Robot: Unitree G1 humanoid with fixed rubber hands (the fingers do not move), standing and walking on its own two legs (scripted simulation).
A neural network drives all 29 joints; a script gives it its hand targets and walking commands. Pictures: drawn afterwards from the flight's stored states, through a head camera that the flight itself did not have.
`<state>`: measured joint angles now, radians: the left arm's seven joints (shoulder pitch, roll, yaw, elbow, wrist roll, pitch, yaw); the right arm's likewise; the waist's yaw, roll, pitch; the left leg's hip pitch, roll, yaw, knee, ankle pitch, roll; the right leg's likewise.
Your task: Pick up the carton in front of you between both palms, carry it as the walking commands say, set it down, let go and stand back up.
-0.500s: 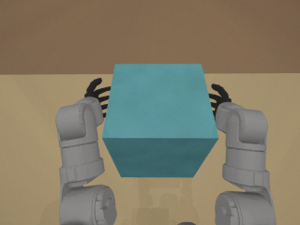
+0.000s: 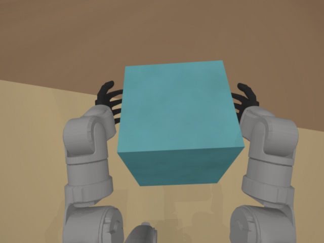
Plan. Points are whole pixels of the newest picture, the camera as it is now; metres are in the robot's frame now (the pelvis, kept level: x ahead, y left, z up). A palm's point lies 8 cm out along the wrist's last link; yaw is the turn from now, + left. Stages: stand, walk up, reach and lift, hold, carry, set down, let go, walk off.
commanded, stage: carry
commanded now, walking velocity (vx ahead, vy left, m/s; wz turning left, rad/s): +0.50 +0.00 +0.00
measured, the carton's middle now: (176, 131) +0.38 +0.03 +0.09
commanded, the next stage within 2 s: none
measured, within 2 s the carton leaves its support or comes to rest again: neither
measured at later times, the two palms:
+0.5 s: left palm (147, 18) +0.70 +0.15 +0.22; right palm (249, 24) +0.68 -0.15 +0.21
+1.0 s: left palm out of the picture +1.03 +0.18 +0.26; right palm out of the picture +1.01 -0.12 +0.24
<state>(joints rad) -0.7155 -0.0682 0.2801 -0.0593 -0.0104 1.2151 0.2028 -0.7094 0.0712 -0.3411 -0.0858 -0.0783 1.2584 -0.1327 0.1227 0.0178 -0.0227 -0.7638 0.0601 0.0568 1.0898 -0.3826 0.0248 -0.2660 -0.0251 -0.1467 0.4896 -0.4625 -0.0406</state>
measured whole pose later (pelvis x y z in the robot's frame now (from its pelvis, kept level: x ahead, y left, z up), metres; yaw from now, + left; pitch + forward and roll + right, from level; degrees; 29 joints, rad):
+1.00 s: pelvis +0.65 +0.05 +0.08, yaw -1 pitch +3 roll +1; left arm -0.74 -0.02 0.31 -0.02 0.01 1.25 0.17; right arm -0.73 0.06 -0.27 -0.01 -0.06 1.26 -0.17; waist -0.05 0.00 -0.04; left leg -0.55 0.00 0.17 0.72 -0.38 0.05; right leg -0.36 -0.06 -0.01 1.19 -0.51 -0.02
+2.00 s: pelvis +1.29 +0.06 +0.18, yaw -1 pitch +4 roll -2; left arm -0.75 -0.08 0.32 -0.01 0.08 1.28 0.17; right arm -0.70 0.05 -0.30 0.02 -0.02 1.26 -0.18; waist -0.07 0.01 -0.06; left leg -0.24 0.02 0.13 0.44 -0.28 0.07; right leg -0.68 -0.06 -0.06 1.03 -0.27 -0.01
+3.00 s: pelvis +1.97 +0.07 +0.18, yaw -2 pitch +3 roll -1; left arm -0.09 -0.13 0.07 -0.46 0.08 1.23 0.10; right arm -0.09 0.13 -0.07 -0.44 -0.07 1.25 -0.13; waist -0.01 0.01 -0.15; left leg -0.12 0.03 0.22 0.33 -0.27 0.04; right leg -0.58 -0.11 -0.13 0.65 -0.12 0.02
